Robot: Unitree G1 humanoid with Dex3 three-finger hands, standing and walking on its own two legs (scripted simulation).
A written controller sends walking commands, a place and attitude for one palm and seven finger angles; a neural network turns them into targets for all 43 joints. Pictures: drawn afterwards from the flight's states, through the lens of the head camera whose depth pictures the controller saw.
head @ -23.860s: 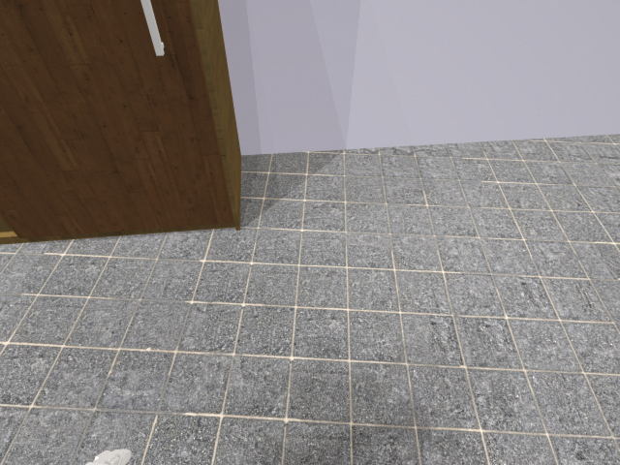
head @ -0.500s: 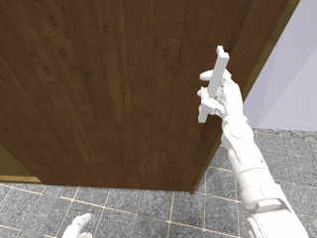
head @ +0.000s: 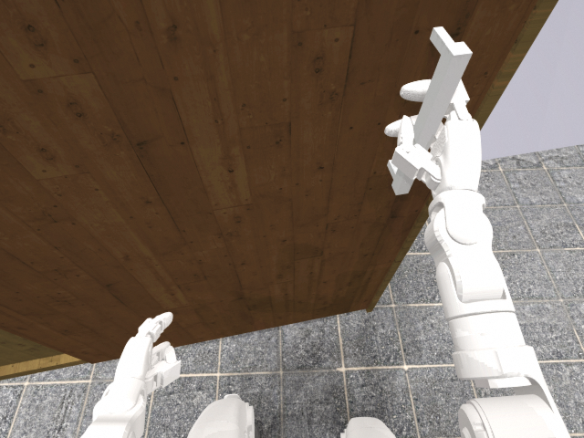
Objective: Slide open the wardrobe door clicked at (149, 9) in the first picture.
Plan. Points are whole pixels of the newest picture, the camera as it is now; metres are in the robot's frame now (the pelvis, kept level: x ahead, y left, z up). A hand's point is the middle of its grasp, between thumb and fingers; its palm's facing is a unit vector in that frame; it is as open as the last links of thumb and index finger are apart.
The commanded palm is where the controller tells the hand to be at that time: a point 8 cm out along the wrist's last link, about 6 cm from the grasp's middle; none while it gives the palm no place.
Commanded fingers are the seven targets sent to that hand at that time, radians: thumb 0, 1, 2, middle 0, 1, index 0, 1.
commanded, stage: step sideways, sliding the door along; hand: right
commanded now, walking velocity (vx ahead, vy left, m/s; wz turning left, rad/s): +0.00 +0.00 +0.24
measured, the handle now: (417, 124) +0.45 -0.16 +0.16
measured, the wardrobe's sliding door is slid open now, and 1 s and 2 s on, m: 0.00 0.10 0.25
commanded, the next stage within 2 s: none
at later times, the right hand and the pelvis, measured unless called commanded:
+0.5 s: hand (368, 151) +0.40 -0.10 +0.16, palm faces +0.23 +0.97 +0.02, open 5.8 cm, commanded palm +0.36 -0.05 +0.15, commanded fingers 0.00 -0.90 -0.90 0.45 1.40 0.45 1.40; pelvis +0.06 +0.05 +0.02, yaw +1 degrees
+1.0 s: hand (315, 162) +0.39 -0.03 +0.16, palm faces +0.14 +0.99 +0.02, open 5.7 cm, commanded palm +0.35 -0.02 +0.13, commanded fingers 0.00 -0.90 -0.90 0.45 1.40 0.45 1.40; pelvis +0.06 +0.09 +0.03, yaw +5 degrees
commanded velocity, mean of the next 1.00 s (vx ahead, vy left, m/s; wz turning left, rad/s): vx -0.18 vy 0.12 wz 0.22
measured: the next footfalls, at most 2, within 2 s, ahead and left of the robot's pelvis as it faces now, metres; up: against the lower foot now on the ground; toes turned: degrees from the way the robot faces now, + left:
right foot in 0.26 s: +0.08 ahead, -0.09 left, +0.00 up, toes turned -5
left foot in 0.60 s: +0.16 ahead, +0.22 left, +0.00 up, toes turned +8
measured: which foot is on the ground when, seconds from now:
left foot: down 0.00-0.28, up 0.30-0.58, down 0.60-0.74, up 0.76-1.00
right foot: down 0.00-0.14, up 0.16-0.24, down 0.26-1.00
